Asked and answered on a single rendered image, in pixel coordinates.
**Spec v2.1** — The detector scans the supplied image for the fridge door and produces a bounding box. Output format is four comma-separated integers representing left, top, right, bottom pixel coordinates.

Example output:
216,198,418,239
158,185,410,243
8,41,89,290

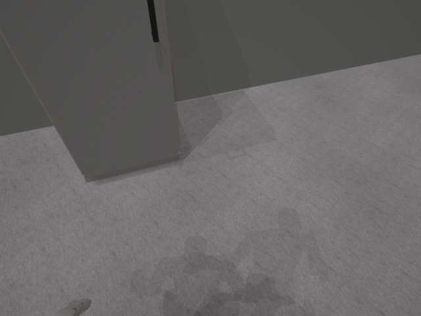
0,0,178,178

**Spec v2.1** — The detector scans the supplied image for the left robot hand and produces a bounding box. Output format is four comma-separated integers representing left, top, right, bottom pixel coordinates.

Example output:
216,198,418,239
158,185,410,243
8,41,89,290
55,299,91,316

